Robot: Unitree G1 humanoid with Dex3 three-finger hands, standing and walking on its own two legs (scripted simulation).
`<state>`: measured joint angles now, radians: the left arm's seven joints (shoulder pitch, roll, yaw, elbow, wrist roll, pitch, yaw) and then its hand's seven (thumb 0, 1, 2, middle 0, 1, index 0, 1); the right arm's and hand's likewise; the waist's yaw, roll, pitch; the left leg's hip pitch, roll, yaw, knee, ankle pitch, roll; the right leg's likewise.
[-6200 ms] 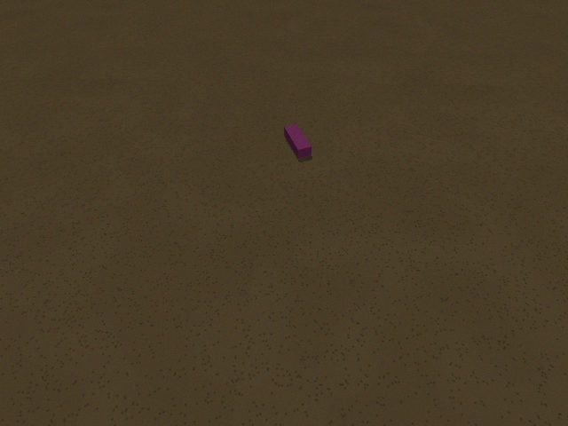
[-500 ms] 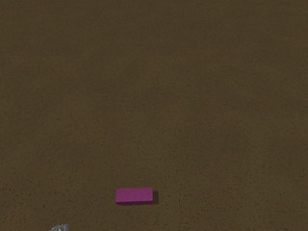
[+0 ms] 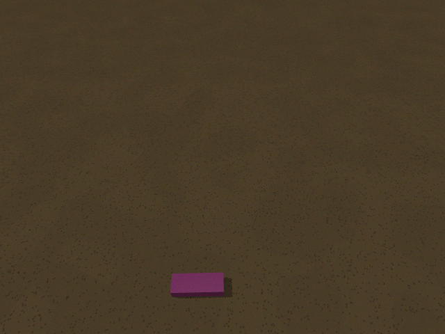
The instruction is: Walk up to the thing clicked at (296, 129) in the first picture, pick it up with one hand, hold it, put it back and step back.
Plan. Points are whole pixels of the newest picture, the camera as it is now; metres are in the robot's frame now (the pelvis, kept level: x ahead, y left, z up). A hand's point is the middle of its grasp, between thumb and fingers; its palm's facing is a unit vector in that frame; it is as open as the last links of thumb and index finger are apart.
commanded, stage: stand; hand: left
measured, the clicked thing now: (197, 284) +0.42 +0.13 -0.75
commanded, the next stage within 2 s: none
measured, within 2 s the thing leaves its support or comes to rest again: neither
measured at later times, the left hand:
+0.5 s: hand out of the picture +0.06 +0.25 -0.15, palm faces +0.00 -0.94 -0.35, open 7.4 cm
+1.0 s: hand out of the picture +0.06 +0.25 -0.15, palm faces -0.01 -0.94 -0.34, open 7.4 cm
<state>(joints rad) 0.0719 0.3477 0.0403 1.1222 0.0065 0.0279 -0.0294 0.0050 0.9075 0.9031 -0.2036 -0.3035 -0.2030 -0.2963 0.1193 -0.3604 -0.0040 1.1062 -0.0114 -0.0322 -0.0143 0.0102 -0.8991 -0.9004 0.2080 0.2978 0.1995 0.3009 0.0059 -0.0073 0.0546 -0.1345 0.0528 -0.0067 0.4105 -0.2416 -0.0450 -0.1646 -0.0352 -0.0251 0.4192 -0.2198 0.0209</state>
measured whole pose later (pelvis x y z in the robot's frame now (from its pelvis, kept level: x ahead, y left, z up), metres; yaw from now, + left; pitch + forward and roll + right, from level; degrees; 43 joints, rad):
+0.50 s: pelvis -0.01 +0.00 +0.00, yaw +0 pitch -2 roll +0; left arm 0.07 0.35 0.01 1.16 0.00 -0.01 -0.01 0.00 0.91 0.90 -0.20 -0.30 -0.20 -0.30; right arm 0.07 -0.35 0.00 1.14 -0.01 0.00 0.01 0.01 -0.90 -0.90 0.21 0.30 0.20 0.30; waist 0.00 0.02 0.07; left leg -0.11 0.05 -0.01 0.33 -0.17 -0.05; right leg -0.14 -0.04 -0.03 0.34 -0.16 0.02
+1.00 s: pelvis -0.01 +0.00 +0.00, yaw +0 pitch -2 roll +0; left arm 0.09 0.35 0.00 1.15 0.00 -0.01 -0.01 0.00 0.91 0.90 -0.20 -0.30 -0.20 -0.30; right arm 0.10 -0.36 0.00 1.14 -0.01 0.00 0.01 0.01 -0.90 -0.90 0.21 0.30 0.20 0.30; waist 0.00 0.01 0.06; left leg -0.12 0.05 -0.01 0.33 -0.18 -0.05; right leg -0.14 -0.04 -0.03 0.34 -0.16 0.02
